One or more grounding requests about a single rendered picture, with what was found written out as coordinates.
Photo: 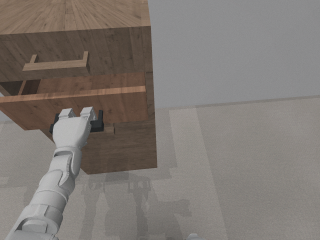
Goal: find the drawer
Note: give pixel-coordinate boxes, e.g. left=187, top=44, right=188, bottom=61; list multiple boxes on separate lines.
left=0, top=72, right=149, bottom=131

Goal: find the handle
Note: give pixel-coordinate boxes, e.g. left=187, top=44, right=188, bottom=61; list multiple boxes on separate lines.
left=49, top=110, right=104, bottom=135
left=22, top=59, right=90, bottom=79
left=88, top=126, right=115, bottom=138

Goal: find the left robot hand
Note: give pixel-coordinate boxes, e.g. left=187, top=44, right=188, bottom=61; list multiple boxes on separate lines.
left=52, top=106, right=98, bottom=150

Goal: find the left robot upper arm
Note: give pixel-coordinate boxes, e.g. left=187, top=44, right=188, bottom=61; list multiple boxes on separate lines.
left=9, top=230, right=59, bottom=240

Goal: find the robot left forearm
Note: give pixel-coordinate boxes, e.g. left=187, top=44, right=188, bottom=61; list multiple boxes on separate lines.
left=5, top=146, right=83, bottom=240

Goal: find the cabinet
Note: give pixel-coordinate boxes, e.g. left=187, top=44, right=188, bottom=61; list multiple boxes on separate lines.
left=0, top=0, right=158, bottom=175

